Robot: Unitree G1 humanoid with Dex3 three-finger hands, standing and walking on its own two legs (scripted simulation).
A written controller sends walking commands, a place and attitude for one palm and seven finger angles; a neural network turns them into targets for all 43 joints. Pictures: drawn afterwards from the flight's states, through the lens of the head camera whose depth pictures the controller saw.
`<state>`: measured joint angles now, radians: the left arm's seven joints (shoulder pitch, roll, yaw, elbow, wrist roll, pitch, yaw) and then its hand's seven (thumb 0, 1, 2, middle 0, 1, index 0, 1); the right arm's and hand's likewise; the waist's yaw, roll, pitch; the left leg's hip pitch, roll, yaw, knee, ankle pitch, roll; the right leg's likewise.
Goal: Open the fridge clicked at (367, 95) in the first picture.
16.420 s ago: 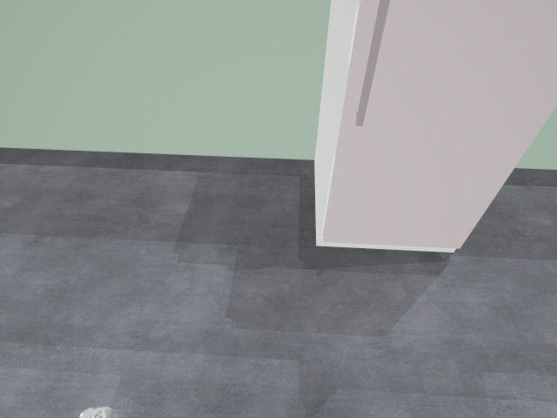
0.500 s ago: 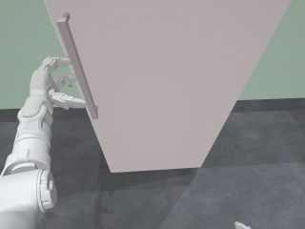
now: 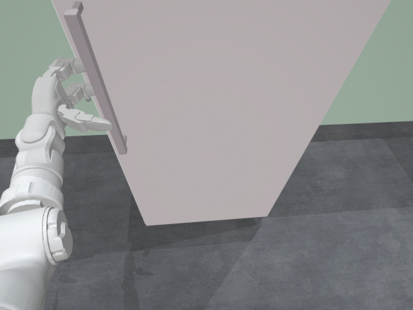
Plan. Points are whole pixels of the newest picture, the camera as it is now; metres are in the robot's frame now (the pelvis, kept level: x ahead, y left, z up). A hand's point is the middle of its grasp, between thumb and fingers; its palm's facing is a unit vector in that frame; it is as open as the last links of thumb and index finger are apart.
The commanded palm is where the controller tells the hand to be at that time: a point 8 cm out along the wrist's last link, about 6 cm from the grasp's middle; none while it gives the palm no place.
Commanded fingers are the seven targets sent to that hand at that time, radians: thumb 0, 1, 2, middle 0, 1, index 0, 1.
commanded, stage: slide the fingers in behind the handle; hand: left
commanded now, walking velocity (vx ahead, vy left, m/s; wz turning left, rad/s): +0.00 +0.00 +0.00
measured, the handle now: (105, 94) +0.52 +0.20 +0.12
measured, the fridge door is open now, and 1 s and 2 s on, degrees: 0 0 0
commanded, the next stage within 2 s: grip the handle and tug to test in 1.74 s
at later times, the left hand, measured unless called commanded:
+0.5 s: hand (95, 104) +0.46 +0.20 +0.15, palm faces +0.06 -1.00 +0.00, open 14.0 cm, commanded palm +0.44 +0.25 +0.15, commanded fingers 0.00 -0.50 0.30 -0.30 -1.20 -0.30 -1.20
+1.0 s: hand (111, 102) +0.46 +0.17 +0.15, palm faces +0.05 -1.00 +0.01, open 14.0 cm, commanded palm +0.43 +0.23 +0.15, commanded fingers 0.00 -0.50 0.30 -0.30 -1.20 -0.30 -1.20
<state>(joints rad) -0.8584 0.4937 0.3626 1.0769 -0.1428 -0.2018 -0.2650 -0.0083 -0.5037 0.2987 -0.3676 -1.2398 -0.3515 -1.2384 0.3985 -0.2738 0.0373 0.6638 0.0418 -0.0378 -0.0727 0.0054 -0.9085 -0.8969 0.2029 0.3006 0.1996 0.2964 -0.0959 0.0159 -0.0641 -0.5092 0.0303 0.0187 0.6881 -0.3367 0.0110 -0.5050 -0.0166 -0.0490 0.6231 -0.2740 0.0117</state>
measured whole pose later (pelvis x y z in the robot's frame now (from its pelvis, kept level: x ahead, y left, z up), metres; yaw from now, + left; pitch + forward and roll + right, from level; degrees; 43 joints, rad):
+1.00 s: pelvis +0.01 +0.00 +0.00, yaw +0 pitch +8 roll -1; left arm -0.75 0.35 0.30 0.90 -0.15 -0.15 -0.16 -0.01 -0.50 0.30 -0.30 -1.20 -0.30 -1.20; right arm 0.36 -0.26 0.03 0.65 0.04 -0.03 -0.05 0.01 -0.91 -0.90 0.20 0.30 0.20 0.30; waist -0.07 0.03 -0.08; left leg -0.46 0.03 0.02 0.67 -0.35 0.01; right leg -0.46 -0.01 -0.04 0.62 -0.29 0.01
